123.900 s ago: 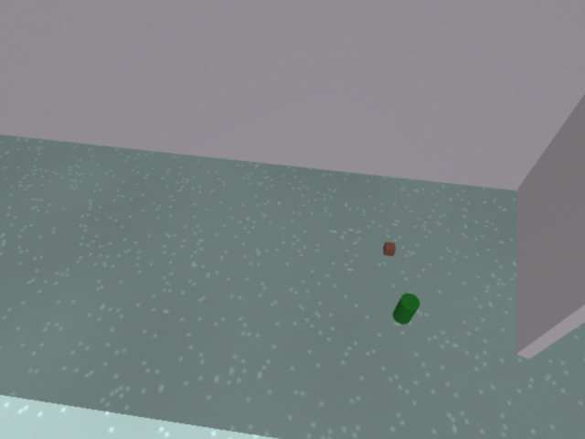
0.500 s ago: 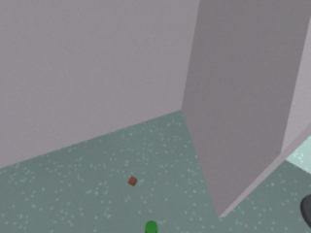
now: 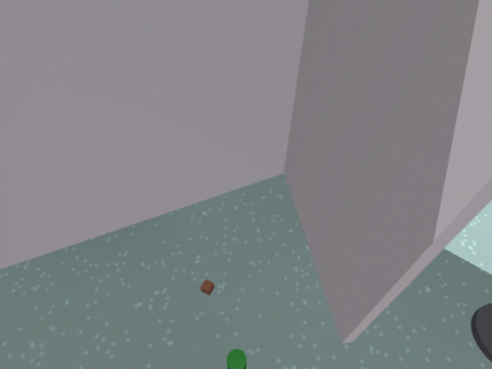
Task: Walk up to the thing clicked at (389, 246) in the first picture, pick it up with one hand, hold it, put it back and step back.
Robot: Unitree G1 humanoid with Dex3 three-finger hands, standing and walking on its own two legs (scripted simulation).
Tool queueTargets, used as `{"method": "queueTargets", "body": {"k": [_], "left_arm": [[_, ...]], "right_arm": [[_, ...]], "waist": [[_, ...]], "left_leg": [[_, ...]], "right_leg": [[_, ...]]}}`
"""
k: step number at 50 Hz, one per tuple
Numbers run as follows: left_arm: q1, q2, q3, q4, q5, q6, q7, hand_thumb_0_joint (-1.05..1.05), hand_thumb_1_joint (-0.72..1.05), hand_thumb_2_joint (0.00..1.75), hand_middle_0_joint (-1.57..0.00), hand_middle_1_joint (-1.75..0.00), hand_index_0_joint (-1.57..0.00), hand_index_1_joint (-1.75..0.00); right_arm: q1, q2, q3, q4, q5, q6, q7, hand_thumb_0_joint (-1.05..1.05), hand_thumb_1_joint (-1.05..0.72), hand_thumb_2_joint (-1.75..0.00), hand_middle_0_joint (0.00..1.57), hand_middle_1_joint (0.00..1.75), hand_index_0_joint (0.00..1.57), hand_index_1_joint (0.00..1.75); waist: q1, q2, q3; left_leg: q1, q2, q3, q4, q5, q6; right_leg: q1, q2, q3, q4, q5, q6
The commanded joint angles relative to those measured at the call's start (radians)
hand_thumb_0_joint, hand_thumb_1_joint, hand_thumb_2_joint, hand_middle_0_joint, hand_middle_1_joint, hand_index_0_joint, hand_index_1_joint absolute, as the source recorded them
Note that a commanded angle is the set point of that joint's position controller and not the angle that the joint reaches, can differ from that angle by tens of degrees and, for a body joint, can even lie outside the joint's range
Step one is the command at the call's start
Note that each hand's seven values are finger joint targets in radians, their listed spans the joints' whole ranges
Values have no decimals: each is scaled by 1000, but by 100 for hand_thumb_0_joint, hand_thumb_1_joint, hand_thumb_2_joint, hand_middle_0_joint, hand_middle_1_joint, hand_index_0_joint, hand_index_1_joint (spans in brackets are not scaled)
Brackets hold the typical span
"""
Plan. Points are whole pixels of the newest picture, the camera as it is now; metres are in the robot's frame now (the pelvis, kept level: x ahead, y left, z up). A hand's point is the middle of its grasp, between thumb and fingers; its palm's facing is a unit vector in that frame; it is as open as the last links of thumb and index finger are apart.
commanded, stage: stand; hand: left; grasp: from above
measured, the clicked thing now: (207, 287) +0.56 +0.18 -0.76
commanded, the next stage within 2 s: step back in 1.36 s
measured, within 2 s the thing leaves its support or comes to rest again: neither
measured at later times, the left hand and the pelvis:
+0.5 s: hand out of the picture +0.08 +0.25 -0.16, palm faces +0.02 -0.94 -0.34, open 7.4 cm; pelvis +0.01 +0.00 +0.00, yaw +0 degrees
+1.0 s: hand out of the picture +0.08 +0.25 -0.16, palm faces +0.00 -0.94 -0.34, open 7.4 cm; pelvis +0.01 +0.00 +0.00, yaw -1 degrees
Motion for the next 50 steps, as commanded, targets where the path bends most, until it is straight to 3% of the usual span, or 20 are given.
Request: {"method": "queueTargets", "body": {"k": [1,11,17,28,33,37,50], "left_arm": [[-36,206,41,-47,0,-19,10,0,90,90,-20,-30,-20,-30],[-53,210,39,-45,-1,-20,5,0,90,90,-20,-30,-20,-30],[-67,210,41,-49,-5,-22,5,0,90,90,-20,-30,-20,-30],[-80,218,39,-48,-4,-19,1,0,90,90,-20,-30,-20,-30],[-78,220,38,-50,-6,-21,1,0,90,90,-20,-30,-20,-30],[-78,220,36,-53,-6,-20,-1,0,90,90,-20,-30,-20,-30],[-70,231,33,-57,-8,-25,0,0,90,90,-20,-30,-20,-30]], "right_arm": [[-36,-190,-26,-50,6,-26,-13,0,-90,-90,20,30,20,30],[-40,-201,-19,-43,8,-28,-13,0,-90,-90,20,30,20,30],[-43,-204,-15,-44,8,-33,-14,0,-90,-90,20,30,20,30],[-53,-210,-16,-40,7,-30,-11,0,-90,-90,20,30,20,30],[-61,-212,-14,-43,10,-33,-10,0,-90,-90,20,30,20,30],[-64,-217,-16,-42,10,-34,-10,0,-90,-90,20,30,20,30],[-60,-215,-14,-40,12,-33,-8,0,-90,-90,20,30,20,30]], "waist": [[-1,-17,-37],[-6,-17,-43],[-6,-11,-88],[-8,-6,-60],[-8,-3,-74],[-6,-10,-70],[-10,-19,-86]], "left_leg": [[-42,87,-62,-76,70,39],[-47,92,-57,-80,80,38],[-27,105,-54,-73,198,40],[-58,101,-53,-97,92,37],[-30,107,-54,-87,157,39],[-32,106,-56,-98,128,36],[-9,107,-48,-86,174,37]], "right_leg": [[14,-97,98,-79,42,-20],[18,-96,100,-86,50,-19],[61,-105,95,-58,170,-23],[40,-100,95,-82,60,-24],[43,-106,97,-73,120,-25],[31,-101,91,-75,77,-24],[34,-107,95,-71,145,-26]]}}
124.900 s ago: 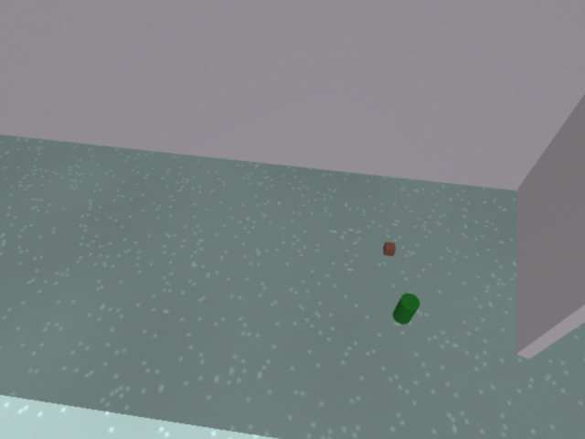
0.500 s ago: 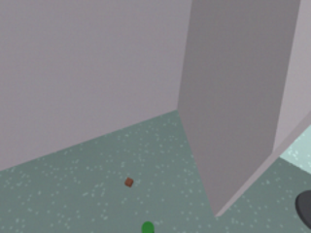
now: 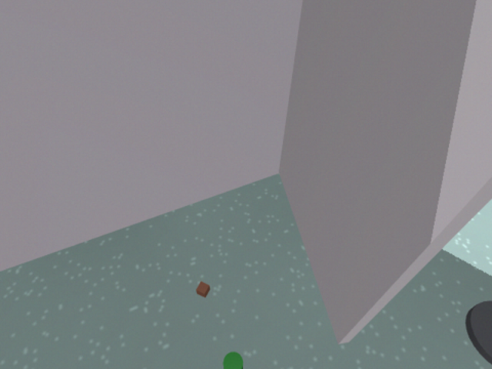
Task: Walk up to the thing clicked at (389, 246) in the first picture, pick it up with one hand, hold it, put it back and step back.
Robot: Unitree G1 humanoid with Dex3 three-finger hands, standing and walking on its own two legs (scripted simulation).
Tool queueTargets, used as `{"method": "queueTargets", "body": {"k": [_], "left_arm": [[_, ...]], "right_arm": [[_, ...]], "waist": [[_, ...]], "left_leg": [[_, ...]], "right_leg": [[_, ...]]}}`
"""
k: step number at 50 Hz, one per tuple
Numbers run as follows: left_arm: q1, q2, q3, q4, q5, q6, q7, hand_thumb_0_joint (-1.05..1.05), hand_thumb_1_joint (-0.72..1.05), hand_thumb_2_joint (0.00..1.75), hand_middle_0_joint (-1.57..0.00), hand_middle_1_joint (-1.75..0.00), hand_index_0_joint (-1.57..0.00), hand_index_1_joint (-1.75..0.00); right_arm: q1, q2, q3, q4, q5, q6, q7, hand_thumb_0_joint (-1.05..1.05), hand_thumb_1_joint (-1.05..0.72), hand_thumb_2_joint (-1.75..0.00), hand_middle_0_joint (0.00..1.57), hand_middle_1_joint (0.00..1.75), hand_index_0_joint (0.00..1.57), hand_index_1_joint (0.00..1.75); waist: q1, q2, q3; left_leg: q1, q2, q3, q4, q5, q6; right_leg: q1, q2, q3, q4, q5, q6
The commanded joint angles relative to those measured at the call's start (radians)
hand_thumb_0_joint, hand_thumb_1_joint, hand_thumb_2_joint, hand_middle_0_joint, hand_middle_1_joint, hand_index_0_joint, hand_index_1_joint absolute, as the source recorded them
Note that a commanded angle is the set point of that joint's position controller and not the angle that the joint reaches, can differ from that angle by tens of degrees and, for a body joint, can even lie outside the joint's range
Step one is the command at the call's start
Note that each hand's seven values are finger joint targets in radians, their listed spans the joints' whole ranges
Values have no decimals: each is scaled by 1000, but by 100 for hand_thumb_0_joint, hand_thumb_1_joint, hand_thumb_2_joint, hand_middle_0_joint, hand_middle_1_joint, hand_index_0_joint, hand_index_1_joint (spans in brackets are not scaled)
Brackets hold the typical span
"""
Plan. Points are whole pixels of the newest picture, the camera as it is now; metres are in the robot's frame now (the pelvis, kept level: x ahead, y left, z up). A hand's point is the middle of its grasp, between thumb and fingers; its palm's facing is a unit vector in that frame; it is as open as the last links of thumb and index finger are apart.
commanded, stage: stand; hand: left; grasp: from above
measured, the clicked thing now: (203, 289) +0.55 +0.18 -0.76
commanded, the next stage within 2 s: step back in 0.36 s
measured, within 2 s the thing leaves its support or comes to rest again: neither
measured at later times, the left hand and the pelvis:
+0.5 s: hand out of the picture +0.07 +0.27 -0.16, palm faces +0.02 -0.93 -0.37, open 7.4 cm; pelvis -0.02 +0.00 -0.01, yaw +0 degrees
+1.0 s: hand out of the picture +0.02 +0.31 -0.18, palm faces -0.10 -0.92 -0.37, open 7.4 cm; pelvis -0.10 +0.06 -0.02, yaw -4 degrees
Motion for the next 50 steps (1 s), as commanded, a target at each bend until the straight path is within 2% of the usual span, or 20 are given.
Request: {"method": "queueTargets", "body": {"k": [1,16,17,18,20,22,25,27,29,30,31,32,33,34,35,36,38,40,46,50], "left_arm": [[-42,214,42,-62,1,-22,13,0,90,90,-20,-30,-20,-30],[-34,215,39,-67,2,-21,8,0,90,90,-20,-30,-20,-30],[-43,220,40,-68,1,-21,9,0,90,90,-20,-30,-20,-30],[-21,279,86,-92,-17,-14,14,0,90,90,-20,-30,-20,-30],[5,271,91,-113,-20,-9,20,0,90,90,-20,-30,-20,-30],[2,285,100,-144,-16,-6,21,0,90,90,-20,-30,-20,-30],[-69,315,113,-215,-1,2,24,0,90,90,-20,-30,-20,-30],[-98,320,114,-260,16,6,25,0,90,90,-20,-30,-20,-30],[-148,309,110,-290,16,11,27,0,90,90,-20,-30,-20,-30],[-167,297,103,-304,14,15,27,0,90,90,-20,-30,-20,-30],[-145,271,94,-309,7,26,24,0,90,90,-20,-30,-20,-30],[-127,224,84,-322,-6,34,25,0,90,90,-20,-30,-20,-30],[-119,193,83,-323,-10,44,32,0,90,90,-20,-30,-20,-30],[-49,206,85,-304,-5,58,39,0,90,90,-20,-30,-20,-30],[-16,196,78,-308,-9,60,40,0,90,90,-20,-30,-20,-30],[-26,194,80,-310,-6,62,45,0,90,90,-20,-30,-20,-30],[-23,226,89,-293,-13,66,49,0,90,90,-20,-30,-20,-30],[27,227,89,-294,-10,64,42,0,90,90,-20,-30,-20,-30],[-24,226,98,-345,4,48,33,0,90,90,-20,-30,-20,-30],[26,221,100,-345,9,41,24,0,90,90,-20,-30,-20,-30]], "right_arm": [[-40,-200,-31,-55,4,-24,-14,0,-90,-90,20,30,20,30],[-41,-212,-31,-59,7,-26,-13,0,-90,-90,20,30,20,30],[-37,-207,-30,-60,7,-26,-12,0,-90,-90,20,30,20,30],[-71,-245,-42,-81,9,-6,-6,0,-90,-90,20,30,20,30],[-49,-218,-42,-104,18,3,-3,0,-90,-90,20,30,20,30],[-35,-219,-49,-125,22,12,-1,0,-90,-90,20,30,20,30],[21,-206,-60,-143,18,34,4,0,-90,-90,20,30,20,30],[59,-210,-69,-166,13,48,12,0,-90,-90,20,30,20,30],[111,-217,-76,-173,21,44,15,0,-90,-90,20,30,20,30],[133,-222,-81,-173,21,36,12,0,-90,-90,20,30,20,30],[115,-236,-85,-182,13,27,7,0,-90,-90,20,30,20,30],[90,-291,-101,-199,-2,20,0,0,-90,-90,20,30,20,30],[93,-342,-112,-201,-10,15,-6,0,-90,-90,20,30,20,30],[85,-324,-113,-212,-22,13,-11,0,-90,-90,20,30,20,30],[62,-326,-108,-233,-15,12,-15,0,-90,-90,20,30,20,30],[43,-334,-112,-252,-20,17,-19,0,-90,-90,20,30,20,30],[-40,-296,-109,-279,-22,13,-32,0,-90,-90,20,30,20,30],[-40,-256,-99,-293,-14,12,-41,0,-90,-90,20,30,20,30],[72,-249,-112,-302,1,12,-47,0,-90,-90,20,30,20,30],[42,-275,-115,-330,1,15,-39,0,-90,-90,20,30,20,30]], "waist": [[-3,-13,-70],[-2,-3,-67],[-5,-12,-67],[5,-26,42],[-1,-41,13],[-8,-74,-64],[-26,-178,-102],[-33,-200,-99],[-68,-224,-118],[-79,-193,-131],[-65,-97,-113],[-54,121,-98],[-50,218,-67],[-18,101,-89],[-15,117,-88],[-30,166,-102],[1,174,-89],[19,154,-95],[-55,76,-88],[-43,92,-116]], "left_leg": [[-23,103,-55,-47,176,42],[-31,103,-56,-59,143,42],[-34,104,-58,-59,157,39],[-114,82,-65,50,265,65],[-120,65,-38,109,265,67],[-101,29,-14,221,220,68],[-134,-62,33,443,-167,53],[-155,-56,-6,546,-331,66],[-141,-23,-25,476,-256,78],[-124,-12,-17,370,-136,81],[-135,36,-56,199,112,78],[-112,159,-242,63,392,87],[9,239,-395,23,601,117],[11,256,-341,69,626,144],[0,256,-299,111,778,143],[2,257,-320,89,747,103],[-18,210,-242,78,591,125],[46,170,-166,128,605,114],[139,222,-194,154,562,210],[87,236,-203,165,443,242]], "right_leg": [[37,-115,88,-40,150,-25],[31,-115,93,-48,123,-25],[39,-115,91,-42,136,-28],[-48,-104,113,31,277,-32],[-39,-114,114,48,319,-55],[-42,-158,159,47,351,-109],[-110,-302,286,4,309,-221],[-171,-334,292,32,284,-258],[-179,-304,237,100,288,-211],[-162,-259,196,175,281,-170],[-163,-171,140,268,204,-114],[-235,-19,63,442,34,-52],[-420,134,118,552,-377,-39],[-404,110,209,664,-432,-41],[-413,119,210,722,-441,-46],[-422,137,251,745,-424,-47],[-401,124,275,819,-340,-40],[-426,117,237,827,-269,-28],[-403,86,188,633,-313,10],[-295,48,126,453,-302,-8]]}}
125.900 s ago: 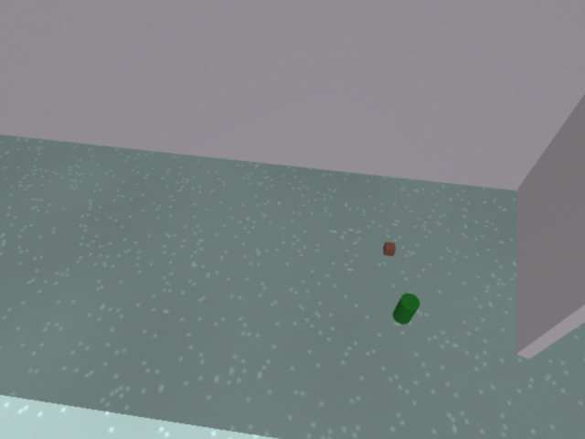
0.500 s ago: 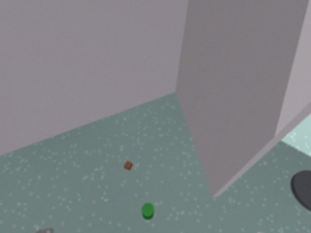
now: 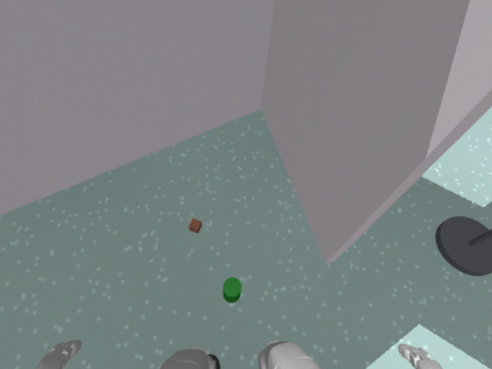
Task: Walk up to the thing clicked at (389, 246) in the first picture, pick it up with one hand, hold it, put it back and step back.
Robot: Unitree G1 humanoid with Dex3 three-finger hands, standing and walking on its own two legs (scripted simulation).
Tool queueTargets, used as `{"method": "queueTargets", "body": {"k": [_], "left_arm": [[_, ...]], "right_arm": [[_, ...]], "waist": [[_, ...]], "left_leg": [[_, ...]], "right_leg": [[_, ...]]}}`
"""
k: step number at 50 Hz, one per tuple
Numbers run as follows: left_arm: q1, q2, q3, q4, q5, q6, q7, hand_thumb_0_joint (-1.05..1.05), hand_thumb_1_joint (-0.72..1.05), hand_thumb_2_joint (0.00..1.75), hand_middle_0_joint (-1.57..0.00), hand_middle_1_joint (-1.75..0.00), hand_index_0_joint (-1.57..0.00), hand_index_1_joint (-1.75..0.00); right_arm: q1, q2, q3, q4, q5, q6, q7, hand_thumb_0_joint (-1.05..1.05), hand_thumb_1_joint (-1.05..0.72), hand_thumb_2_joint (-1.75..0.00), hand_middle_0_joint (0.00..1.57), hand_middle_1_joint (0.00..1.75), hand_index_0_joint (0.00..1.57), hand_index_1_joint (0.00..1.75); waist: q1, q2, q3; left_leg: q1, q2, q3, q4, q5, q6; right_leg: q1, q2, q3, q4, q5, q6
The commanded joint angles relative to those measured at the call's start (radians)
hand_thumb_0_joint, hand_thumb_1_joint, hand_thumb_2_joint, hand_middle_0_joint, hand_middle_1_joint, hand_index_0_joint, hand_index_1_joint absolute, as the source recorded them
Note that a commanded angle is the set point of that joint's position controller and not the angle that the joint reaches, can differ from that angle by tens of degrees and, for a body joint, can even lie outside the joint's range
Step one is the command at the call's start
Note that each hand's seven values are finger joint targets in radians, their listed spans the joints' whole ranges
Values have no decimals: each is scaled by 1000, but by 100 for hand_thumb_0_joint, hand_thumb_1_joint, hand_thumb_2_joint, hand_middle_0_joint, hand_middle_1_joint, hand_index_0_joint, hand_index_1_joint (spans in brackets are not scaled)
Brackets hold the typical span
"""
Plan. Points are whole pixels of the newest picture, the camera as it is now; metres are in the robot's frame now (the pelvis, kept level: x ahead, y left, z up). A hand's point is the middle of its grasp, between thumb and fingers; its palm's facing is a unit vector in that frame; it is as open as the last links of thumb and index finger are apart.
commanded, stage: step back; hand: left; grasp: from above
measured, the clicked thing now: (195, 225) +0.64 +0.17 -0.74
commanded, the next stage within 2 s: none
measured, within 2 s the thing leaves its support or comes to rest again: neither
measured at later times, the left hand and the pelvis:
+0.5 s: hand out of the picture +0.00 +0.25 -0.15, palm faces +0.03 -0.93 -0.38, open 7.4 cm; pelvis -0.13 -0.01 -0.01, yaw +4 degrees
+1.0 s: hand out of the picture -0.22 +0.21 -0.14, palm faces -0.02 -0.91 -0.41, open 7.4 cm; pelvis -0.28 -0.06 +0.00, yaw -2 degrees
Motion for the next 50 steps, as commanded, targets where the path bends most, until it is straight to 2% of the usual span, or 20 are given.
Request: {"method": "queueTargets", "body": {"k": [1,5,6,7,8,12,18,23,24,26,27,28,31,38,42,44,45,46,47,50], "left_arm": [[49,170,60,-81,10,-36,3,0,90,90,-20,-30,-20,-30],[141,191,74,-49,21,-51,-1,0,90,90,-20,-30,-20,-30],[134,234,85,-63,25,-55,-1,0,90,90,-20,-30,-20,-30],[66,312,96,-92,17,-51,-5,0,90,90,-20,-30,-20,-30],[2,315,98,-139,28,-59,-2,0,90,90,-20,-30,-20,-30],[-43,211,82,-161,18,-58,9,0,90,90,-20,-30,-20,-30],[77,192,77,-183,28,-46,13,0,90,90,-20,-30,-20,-30],[30,228,75,-208,12,-21,3,0,90,90,-20,-30,-20,-30],[17,216,68,-218,8,-16,-1,0,90,90,-20,-30,-20,-30],[13,162,59,-227,2,-17,-3,0,90,90,-20,-30,-20,-30],[-41,200,81,-232,12,-17,8,0,90,90,-20,-30,-20,-30],[-38,219,84,-218,18,-16,9,0,90,90,-20,-30,-20,-30],[83,192,85,-155,-3,-13,-5,0,90,90,-20,-30,-20,-30],[94,167,69,-161,9,-34,-7,0,90,90,-20,-30,-20,-30],[182,165,68,-96,11,-47,-10,0,90,90,-20,-30,-20,-30],[225,206,80,-64,27,-53,-10,0,90,90,-20,-30,-20,-30],[224,278,100,-80,38,-55,-13,0,90,90,-20,-30,-20,-30],[136,386,120,-118,35,-48,-15,0,90,90,-20,-30,-20,-30],[49,404,121,-158,34,-53,-7,0,90,90,-20,-30,-20,-30],[-57,252,88,-173,30,-56,1,0,90,90,-20,-30,-20,-30]], "right_arm": [[21,-284,-70,-70,5,-15,-12,0,-90,-90,20,30,20,30],[-44,-269,-60,-85,24,-5,0,0,-90,-90,20,30,20,30],[-54,-239,-48,-96,30,-5,3,0,-90,-90,20,30,20,30],[-66,-211,-48,-94,29,2,-3,0,-90,-90,20,30,20,30],[-33,-232,-57,-77,25,9,-6,0,-90,-90,20,30,20,30],[41,-220,-37,-35,33,3,-2,0,-90,-90,20,30,20,30],[37,-207,-23,-79,26,-14,-16,0,-90,-90,20,30,20,30],[141,-208,-44,-48,7,-23,-6,0,-90,-90,20,30,20,30],[145,-231,-55,-45,-3,-24,-5,0,-90,-90,20,30,20,30],[83,-370,-84,-69,-22,-23,4,0,-90,-90,20,30,20,30],[48,-425,-94,-92,-18,-23,7,0,-90,-90,20,30,20,30],[-10,-403,-92,-99,-17,-33,-3,0,-90,-90,20,30,20,30],[-93,-285,-53,-122,-20,-33,-5,0,-90,-90,20,30,20,30],[38,-285,-64,-121,-4,-25,-7,0,-90,-90,20,30,20,30],[-1,-318,-69,-139,-3,2,2,0,-90,-90,20,30,20,30],[-29,-288,-59,-149,15,15,6,0,-90,-90,20,30,20,30],[-22,-244,-47,-166,22,15,7,0,-90,-90,20,30,20,30],[-67,-231,-52,-177,24,15,-9,0,-90,-90,20,30,20,30],[-47,-280,-73,-165,22,18,-15,0,-90,-90,20,30,20,30],[50,-251,-52,-95,32,10,-2,0,-90,-90,20,30,20,30]], "waist": [[-8,157,-283],[41,45,-299],[42,-76,-278],[59,-249,-200],[47,-223,-154],[3,-68,-168],[75,-118,-298],[13,-134,-337],[6,-103,-320],[10,239,-259],[-44,303,-229],[-14,264,-190],[70,160,-160],[-5,216,-248],[22,256,-310],[40,173,-299],[40,-37,-268],[83,-255,-213],[64,-270,-135],[-16,-100,-136]], "left_leg": [[244,304,-307,-89,486,142],[27,210,-228,13,240,42],[-90,109,-165,130,88,-16],[-120,-54,-84,345,-255,-68],[-76,-47,-187,543,-364,-79],[-159,-107,-233,621,-230,-82],[-227,-30,-157,322,-277,-111],[41,5,-59,-157,36,-68],[106,39,-113,-182,130,-48],[151,359,-519,-264,206,112],[-33,484,-622,-300,242,250],[-95,497,-619,-296,249,266],[-53,282,-286,-228,342,135],[255,294,-264,-103,451,186],[153,253,-228,-20,390,126],[-46,184,-205,32,173,38],[-224,58,-166,170,-58,-28],[-218,-64,-146,423,-322,-72],[-151,-5,-235,592,-335,-83],[-170,-83,-230,647,-201,-68]], "right_leg": [[-8,-47,-47,-183,18,-21],[219,-104,26,-450,376,-92],[236,-228,199,-500,457,-163],[71,-423,412,-602,491,-326],[-50,-486,482,-620,527,-367],[79,-273,141,-523,668,-221],[423,-293,124,-425,810,-244],[292,-246,73,-322,675,-164],[173,-231,84,-322,547,-130],[-137,11,-51,-86,-3,-45],[-70,21,20,149,-174,-22],[-59,-10,84,290,-140,-27],[-111,58,83,381,-11,-33],[-116,-26,-7,-5,-52,31],[117,-50,-112,-435,140,-3],[247,-71,-60,-506,282,-47],[251,-237,208,-537,234,-107],[-3,-450,420,-644,164,-281],[-185,-522,513,-689,156,-332],[-52,-299,105,-526,469,-213]]}}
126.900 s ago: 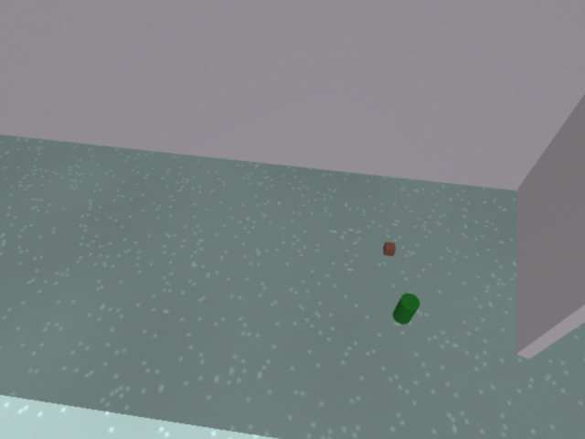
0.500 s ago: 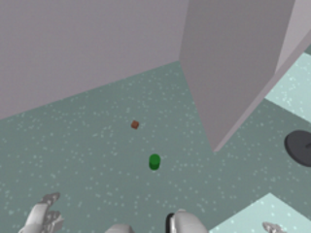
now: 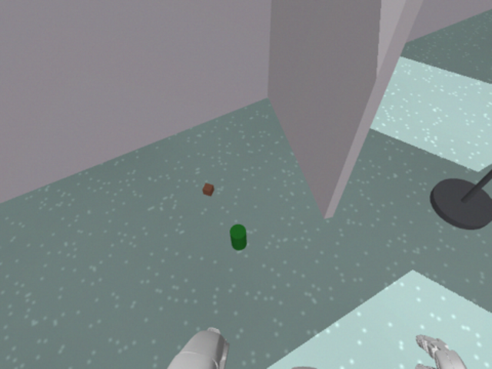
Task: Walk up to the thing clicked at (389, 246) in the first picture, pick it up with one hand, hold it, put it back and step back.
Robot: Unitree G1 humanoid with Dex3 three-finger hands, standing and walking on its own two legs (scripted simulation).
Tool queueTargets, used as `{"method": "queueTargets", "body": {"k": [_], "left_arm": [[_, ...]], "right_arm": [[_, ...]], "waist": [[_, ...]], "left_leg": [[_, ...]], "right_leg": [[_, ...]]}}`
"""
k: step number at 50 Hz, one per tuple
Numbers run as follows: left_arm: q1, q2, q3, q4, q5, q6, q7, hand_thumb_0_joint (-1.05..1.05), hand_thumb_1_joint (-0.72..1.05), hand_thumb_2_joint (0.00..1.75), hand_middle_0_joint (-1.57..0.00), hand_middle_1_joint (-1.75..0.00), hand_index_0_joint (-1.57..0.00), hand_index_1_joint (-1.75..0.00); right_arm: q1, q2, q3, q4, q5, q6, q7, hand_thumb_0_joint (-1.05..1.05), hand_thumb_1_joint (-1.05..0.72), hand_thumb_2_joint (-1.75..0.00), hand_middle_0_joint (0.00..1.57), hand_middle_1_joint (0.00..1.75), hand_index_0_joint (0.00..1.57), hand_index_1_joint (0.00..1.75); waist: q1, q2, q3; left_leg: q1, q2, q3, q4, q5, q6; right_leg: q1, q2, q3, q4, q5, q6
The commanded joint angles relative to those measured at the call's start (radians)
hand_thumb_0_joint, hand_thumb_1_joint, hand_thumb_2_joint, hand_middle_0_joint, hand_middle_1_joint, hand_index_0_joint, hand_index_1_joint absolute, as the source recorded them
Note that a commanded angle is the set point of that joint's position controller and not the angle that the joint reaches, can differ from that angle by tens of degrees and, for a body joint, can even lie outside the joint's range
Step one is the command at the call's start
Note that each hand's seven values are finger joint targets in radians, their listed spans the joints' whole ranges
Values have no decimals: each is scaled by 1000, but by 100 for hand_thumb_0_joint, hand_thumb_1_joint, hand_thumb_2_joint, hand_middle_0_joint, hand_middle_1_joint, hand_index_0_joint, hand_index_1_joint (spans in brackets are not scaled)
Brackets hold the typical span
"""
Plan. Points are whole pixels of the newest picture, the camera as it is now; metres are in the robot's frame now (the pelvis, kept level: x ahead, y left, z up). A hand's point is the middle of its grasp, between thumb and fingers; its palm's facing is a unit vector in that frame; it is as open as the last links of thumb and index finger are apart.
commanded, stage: step back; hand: left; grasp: from above
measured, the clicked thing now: (208, 189) +0.92 +0.27 -0.74
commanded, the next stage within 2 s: stand in 1.76 s
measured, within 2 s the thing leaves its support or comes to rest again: neither
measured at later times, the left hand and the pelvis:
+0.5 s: hand out of the picture -0.07 +0.24 -0.15, palm faces +0.05 -0.92 -0.38, open 7.4 cm; pelvis -0.16 -0.03 +0.00, yaw +3 degrees
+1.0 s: hand out of the picture -0.25 +0.25 -0.13, palm faces +0.15 -0.88 -0.45, open 7.4 cm; pelvis -0.27 -0.05 +0.00, yaw +8 degrees
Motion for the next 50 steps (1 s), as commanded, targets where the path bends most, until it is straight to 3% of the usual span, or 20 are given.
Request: {"method": "queueTargets", "body": {"k": [1,7,10,11,12,13,14,18,23,27,29,30,31,34,41,45,46,48,49,50], "left_arm": [[-177,265,91,-139,6,-33,32,0,90,90,-20,-30,-20,-30],[-48,244,84,-146,10,-19,53,0,90,90,-20,-30,-20,-30],[-86,252,70,-160,-14,3,43,0,90,90,-20,-30,-20,-30],[-92,229,60,-172,-16,10,40,0,90,90,-20,-30,-20,-30],[-70,196,52,-180,-19,11,36,0,90,90,-20,-30,-20,-30],[-70,176,47,-175,-30,12,40,0,90,90,-20,-30,-20,-30],[-136,220,63,-181,-20,13,53,0,90,90,-20,-30,-20,-30],[-81,222,65,-124,-34,12,35,0,90,90,-20,-30,-20,-30],[-65,195,51,-115,-23,-17,34,0,90,90,-20,-30,-20,-30],[21,205,60,-27,-10,-54,42,0,90,90,-20,-30,-20,-30],[15,349,97,-27,11,-62,40,0,90,90,-20,-30,-20,-30],[-36,431,110,-66,16,-61,44,0,90,90,-20,-30,-20,-30],[-97,395,104,-76,7,-62,50,0,90,90,-20,-30,-20,-30],[-168,275,73,-66,1,-70,50,0,90,90,-20,-30,-20,-30],[0,298,96,-28,16,-83,36,0,90,90,-20,-30,-20,-30],[-73,303,76,-37,7,-62,23,0,90,90,-20,-30,-20,-30],[-46,248,56,-33,6,-60,22,0,90,90,-20,-30,-20,-30],[-96,200,43,-37,-19,-65,22,0,90,90,-20,-30,-20,-30],[-142,283,64,-24,-6,-69,20,0,90,90,-20,-30,-20,-30],[-113,283,65,-10,-15,-73,9,0,90,90,-20,-30,-20,-30]], "right_arm": [[71,-155,-35,-47,12,-39,-17,0,-90,-90,20,30,20,30],[78,-129,-19,-67,-8,-63,-22,0,-90,-90,20,30,20,30],[176,-135,-37,-17,-19,-70,-17,0,-90,-90,20,30,20,30],[177,-159,-48,-12,-25,-69,-18,0,-90,-90,20,30,20,30],[158,-237,-68,-23,-37,-68,-17,0,-90,-90,20,30,20,30],[92,-298,-75,-45,-43,-62,-11,0,-90,-90,20,30,20,30],[86,-367,-83,-61,-36,-64,-9,0,-90,-90,20,30,20,30],[-20,-209,-40,-71,-33,-69,-23,0,-90,-90,20,30,20,30],[17,-196,-40,-77,-30,-46,-12,0,-90,-90,20,30,20,30],[4,-206,-35,-59,-7,-16,-1,0,-90,-90,20,30,20,30],[39,-109,-6,-82,-2,-20,-3,0,-90,-90,20,30,20,30],[-25,-153,-31,-95,-11,-11,-19,0,-90,-90,20,30,20,30],[-28,-195,-54,-70,-4,-12,-19,0,-90,-90,20,30,20,30],[64,-173,-33,-7,2,-15,-3,0,-90,-90,20,30,20,30],[5,-166,-32,-8,-31,-52,17,0,-90,-90,20,30,20,30],[148,-168,-50,81,-32,-72,32,0,-90,-90,20,30,20,30],[177,-175,-60,101,-38,-80,29,0,-90,-90,20,30,20,30],[130,-302,-76,66,-50,-88,22,0,-90,-90,20,30,20,30],[83,-321,-77,60,-37,-89,26,0,-90,-90,20,30,20,30],[17,-269,-59,47,-38,-93,25,0,-90,-90,20,30,20,30]], "waist": [[-70,-182,-95],[4,-231,-210],[-36,-196,-259],[-32,-151,-258],[-17,22,-274],[-3,165,-234],[-79,241,-217],[3,96,-155],[-35,200,-157],[-22,124,-268],[-33,-229,-207],[37,-246,-169],[6,-208,-87],[-77,-93,-93],[41,-205,-149],[-42,-181,-146],[-49,-64,-164],[-75,177,-97],[-78,130,-8],[-37,84,19]], "left_leg": [[42,-72,-31,235,11,0],[6,38,45,-251,-52,-10],[230,26,137,-623,247,10],[303,63,57,-635,375,27],[411,234,-167,-622,519,91],[419,375,-324,-632,633,188],[231,498,-420,-647,633,324],[244,290,-77,-562,713,218],[389,306,-80,-493,714,240],[323,206,16,-300,516,137],[-119,-4,44,-118,-66,32],[-9,4,-79,82,-166,2],[64,44,-121,167,-117,5],[-5,-38,-79,208,48,-3],[-21,63,12,-228,-61,-26],[371,39,119,-615,84,33],[466,52,55,-659,111,41],[379,391,-483,-815,-382,203],[141,419,-480,-841,-472,257],[83,377,-362,-808,-365,237]], "right_leg": [[-103,-193,113,-250,354,-157],[291,-241,146,-116,593,-174],[206,-204,95,15,579,-125],[105,-175,93,33,451,-84],[-87,-88,34,138,233,-39],[-254,68,-47,296,-224,-7],[-172,50,58,470,-341,8],[-201,96,111,608,-152,-4],[-158,8,9,190,-184,39],[118,24,-74,-342,174,16],[222,-245,378,-304,178,-81],[-82,-449,556,-372,117,-273],[-247,-451,550,-410,59,-280],[-56,-219,153,-255,253,-144],[185,-268,271,-327,-330,-177],[-74,-221,127,-256,-251,-116],[-142,-161,55,-126,-223,-79],[-388,-3,-111,172,-199,14],[-261,-53,-29,241,-208,9],[-160,-54,-29,236,-177,5]]}}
